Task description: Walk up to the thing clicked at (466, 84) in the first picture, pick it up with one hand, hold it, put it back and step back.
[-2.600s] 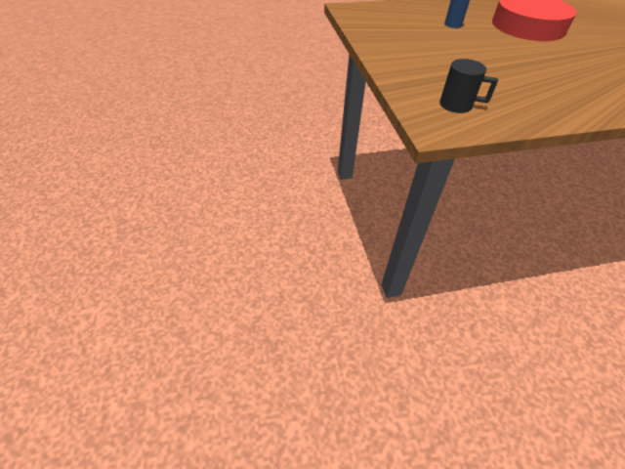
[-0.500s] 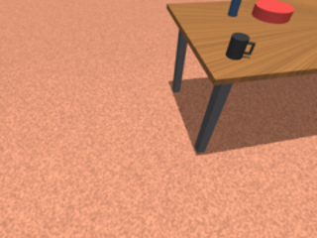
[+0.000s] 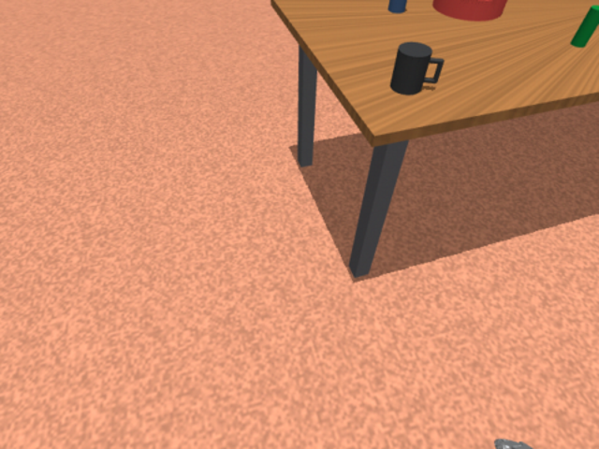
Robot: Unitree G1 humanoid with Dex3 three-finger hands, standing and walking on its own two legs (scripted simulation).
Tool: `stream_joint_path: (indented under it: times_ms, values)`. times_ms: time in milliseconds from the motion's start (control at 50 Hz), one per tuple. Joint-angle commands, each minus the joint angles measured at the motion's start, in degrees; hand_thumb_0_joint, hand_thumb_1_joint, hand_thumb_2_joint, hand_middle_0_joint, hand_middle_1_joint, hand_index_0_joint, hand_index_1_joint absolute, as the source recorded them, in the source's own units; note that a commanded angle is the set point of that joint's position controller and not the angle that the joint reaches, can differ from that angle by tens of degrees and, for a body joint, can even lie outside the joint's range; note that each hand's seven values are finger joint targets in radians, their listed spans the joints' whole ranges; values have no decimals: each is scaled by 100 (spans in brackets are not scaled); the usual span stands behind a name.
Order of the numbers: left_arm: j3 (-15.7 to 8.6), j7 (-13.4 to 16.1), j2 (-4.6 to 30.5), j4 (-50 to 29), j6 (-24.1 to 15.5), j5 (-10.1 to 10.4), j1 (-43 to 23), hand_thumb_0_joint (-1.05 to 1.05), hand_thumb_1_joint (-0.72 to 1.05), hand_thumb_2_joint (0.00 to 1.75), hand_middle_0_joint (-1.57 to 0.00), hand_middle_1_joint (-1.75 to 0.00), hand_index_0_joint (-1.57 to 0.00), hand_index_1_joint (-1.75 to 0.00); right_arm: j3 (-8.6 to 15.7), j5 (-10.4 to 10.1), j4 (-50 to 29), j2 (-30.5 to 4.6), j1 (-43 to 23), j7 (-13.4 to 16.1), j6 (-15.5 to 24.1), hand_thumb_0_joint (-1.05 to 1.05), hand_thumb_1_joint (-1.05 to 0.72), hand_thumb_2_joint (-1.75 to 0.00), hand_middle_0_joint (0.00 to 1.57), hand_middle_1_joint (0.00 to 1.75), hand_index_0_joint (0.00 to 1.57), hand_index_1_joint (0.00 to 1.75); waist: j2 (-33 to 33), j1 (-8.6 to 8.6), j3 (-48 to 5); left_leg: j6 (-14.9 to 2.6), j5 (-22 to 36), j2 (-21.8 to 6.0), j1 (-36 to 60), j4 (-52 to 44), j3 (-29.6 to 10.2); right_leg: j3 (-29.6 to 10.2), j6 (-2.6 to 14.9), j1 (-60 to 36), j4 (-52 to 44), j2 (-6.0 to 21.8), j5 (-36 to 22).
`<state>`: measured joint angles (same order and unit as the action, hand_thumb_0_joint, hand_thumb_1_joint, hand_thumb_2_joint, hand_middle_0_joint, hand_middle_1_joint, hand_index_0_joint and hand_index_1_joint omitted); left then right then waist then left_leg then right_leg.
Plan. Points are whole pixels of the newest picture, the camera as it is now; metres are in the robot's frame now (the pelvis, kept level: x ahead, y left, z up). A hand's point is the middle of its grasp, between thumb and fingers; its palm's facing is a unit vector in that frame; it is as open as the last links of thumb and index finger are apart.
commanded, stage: walk up
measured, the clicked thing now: (417, 69) +0.92 -0.31 +0.03
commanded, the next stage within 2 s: none
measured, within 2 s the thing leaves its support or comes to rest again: neither
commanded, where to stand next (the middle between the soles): +0.40 +0.09 m, yaw -20 degrees
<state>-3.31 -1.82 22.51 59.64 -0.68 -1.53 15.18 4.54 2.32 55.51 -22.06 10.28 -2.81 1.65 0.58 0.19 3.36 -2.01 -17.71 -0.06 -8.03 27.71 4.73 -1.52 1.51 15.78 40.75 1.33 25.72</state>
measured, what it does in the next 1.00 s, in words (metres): walks ahead, turning right: right foot, then left foot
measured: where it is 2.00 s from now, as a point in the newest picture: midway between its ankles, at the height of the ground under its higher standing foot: (256, 405)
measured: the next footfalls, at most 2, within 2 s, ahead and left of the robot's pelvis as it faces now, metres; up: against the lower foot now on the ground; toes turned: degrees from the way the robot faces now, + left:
right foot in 0.10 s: +0.10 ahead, -0.13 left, +0.00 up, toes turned -5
left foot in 0.56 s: +0.34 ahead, +0.16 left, +0.00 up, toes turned -8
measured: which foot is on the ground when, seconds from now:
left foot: down 0.00-0.12, up 0.14-0.54, down 0.56-0.96, up 0.98-1.00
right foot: up 0.00-0.08, down 0.10-0.60, up 0.62-0.92, down 0.94-1.00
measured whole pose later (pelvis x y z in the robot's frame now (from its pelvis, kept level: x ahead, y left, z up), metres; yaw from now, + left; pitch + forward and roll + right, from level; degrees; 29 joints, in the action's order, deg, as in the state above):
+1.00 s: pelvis +0.29 +0.08 -0.02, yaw -17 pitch -4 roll +0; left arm -2.9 2.2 23.7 46.4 -4.8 -1.6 18.8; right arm 4.0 1.5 44.3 -23.5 18.3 -2.9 -3.4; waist -4.3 1.3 7.0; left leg -1.7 -29.7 -1.2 -17.7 49.9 5.2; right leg 2.9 3.5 21.8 40.7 -1.7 15.3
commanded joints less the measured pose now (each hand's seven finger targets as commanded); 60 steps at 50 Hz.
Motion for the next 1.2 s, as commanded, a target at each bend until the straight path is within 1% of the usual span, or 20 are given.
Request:
stream_joint_path:
  times_ms: [0,80,100,120,160,220,340,460,540,560,580,660,780,820,880,900,940,960,1080,1180]
  values:
    - [-202,-23,1067,-881,-298,43,-484,0,90,90,-20,-30,-20,-30,444,52,-669,-1605,-51,56,93,0,-90,-90,20,30,20,30,-976,269,431,-1188,-1044,-2003,522,-1624,-1885,-28,-19,1452,90,470,434]
    - [-458,95,1343,-359,-419,37,1473,0,90,90,-20,-30,-20,-30,302,10,-1111,-1168,-596,-21,-33,0,-90,-90,20,30,20,30,206,-720,-539,-413,612,-699,-762,1418,46,377,-93,-1910,-1780,-73,-1684]
    - [-672,230,2026,-377,-479,-16,1892,0,90,90,-20,-30,-20,-30,158,-49,-1277,-747,-369,-51,-49,0,-90,-90,20,30,20,30,1781,-862,-422,7,-1084,59,-2354,2972,109,-1973,158,-2560,-2588,1034,-688]
    - [-651,256,2295,-674,-475,7,1546,0,90,90,-20,-30,-20,-30,190,-51,-1321,-1024,-275,-12,-123,0,-90,-90,20,30,20,30,1365,-564,-342,159,-1576,159,-2857,3606,-631,-4101,876,-2133,-3092,2076,-220]
    - [-573,277,1955,-1033,-488,162,882,0,90,90,-20,-30,-20,-30,249,-59,-1086,-1274,-78,37,-149,0,-90,-90,20,30,20,30,209,-285,26,152,-1105,-416,-3035,4088,-1064,-3066,1359,-2013,-2437,2004,-1822]
    - [-420,342,1521,-1168,-533,213,813,0,90,90,-20,-30,-20,-30,253,-50,-1040,-1183,241,-13,-175,0,-90,-90,20,30,20,30,311,-79,146,165,-275,-634,-2530,3612,-1068,-1695,944,-1315,-2161,1299,-3213]
    - [-498,392,1752,-1503,-592,135,1107,0,90,90,-20,-30,-20,-30,379,63,-1525,-1149,-89,-170,-272,0,-90,-90,20,30,20,30,440,-174,252,362,120,-674,-2492,2572,-750,-1255,1044,-805,-2001,1109,-3049]
    - [-521,489,1964,-1729,-617,74,1246,0,90,90,-20,-30,-20,-30,456,118,-1939,-1131,-507,-261,-181,0,-90,-90,20,30,20,30,685,-206,137,143,341,-681,-1974,1725,-593,-1256,976,-509,-1339,1139,-3585]
    - [-386,542,1709,-1977,-590,71,763,0,90,90,-20,-30,-20,-30,707,124,-1571,-1546,1124,-244,-116,0,-90,-90,20,30,20,30,-289,824,-593,-243,-13,-211,609,510,-310,-578,523,588,1002,575,-3230]
    - [-210,544,1125,-2011,-605,131,1093,0,90,90,-20,-30,-20,-30,844,187,-1543,-1965,1663,-173,-67,0,-90,-90,20,30,20,30,-1854,1072,-778,-591,-229,-1187,1289,-256,-1904,-320,203,1616,2943,-230,-1688]
    - [-248,601,1218,-1950,-579,237,1238,0,90,90,-20,-30,-20,-30,871,-41,-1710,-2192,1376,-110,-68,0,-90,-90,20,30,20,30,-2069,761,-939,-1017,-263,-2382,1218,-1192,-3896,-107,119,2333,3535,-668,694]
    - [-316,467,1622,-1392,-470,246,1413,0,90,90,-20,-30,-20,-30,568,-144,-1989,-1479,232,-72,-57,0,-90,-90,20,30,20,30,-1024,80,117,-963,-815,-1580,-736,-1229,-1882,-200,146,1634,3115,204,-304]
    - [-270,423,1261,-1559,-500,127,958,0,90,90,-20,-30,-20,-30,457,56,-1899,-1430,850,-89,-53,0,-90,-90,20,30,20,30,-1150,336,-47,-1411,1380,-1587,-123,-729,-1170,363,-74,1228,605,165,-108]
    - [-282,467,1173,-1531,-489,70,997,0,90,90,-20,-30,-20,-30,374,6,-1954,-1327,685,-55,-97,0,-90,-90,20,30,20,30,-887,139,-108,-1321,2140,-1704,-612,-417,-1107,426,-12,522,337,-28,-484]
    - [-344,507,1173,-1432,-481,19,1296,0,90,90,-20,-30,-20,-30,263,-75,-2017,-1170,244,11,-173,0,-90,-90,20,30,20,30,-425,-244,-311,-785,1145,-1418,-1317,385,-695,375,148,-713,-727,-151,-1713]
    - [-424,531,1372,-1460,-504,-27,1325,0,90,90,-20,-30,-20,-30,180,-112,-2005,-1005,287,29,-177,0,-90,-90,20,30,20,30,-166,-370,-373,-506,627,-1201,-1773,890,-533,-108,277,-1187,-909,46,-1541]
    - [-472,564,1927,-1707,-547,-31,928,0,90,90,-20,-30,-20,-30,139,-118,-1841,-929,700,98,-311,0,-90,-90,20,30,20,30,776,-148,-266,115,-1822,-143,-2293,2987,-475,-3486,1376,-565,-2256,2178,-687]
    - [-450,560,1917,-1699,-496,18,770,0,90,90,-20,-30,-20,-30,264,-86,-1694,-1291,688,149,-385,0,-90,-90,20,30,20,30,404,-183,-131,115,-2082,-270,-2078,3533,-799,-3555,1711,-137,-2208,2209,-370]
    - [-314,421,1518,-1635,-462,-35,180,0,90,90,-20,-30,-20,-30,153,-167,-1035,-1119,937,196,-231,0,-90,-90,20,30,20,30,875,-10,-390,129,-1240,-384,-1518,2345,-621,-1493,1077,62,-1398,1091,-1995]
    - [-163,289,1152,-1540,-169,86,-352,0,90,90,-20,-30,-20,-30,145,-135,-609,-1140,1004,310,15,0,-90,-90,20,30,20,30,555,180,-440,85,420,-270,-96,222,-438,-700,490,1000,-473,505,-1828]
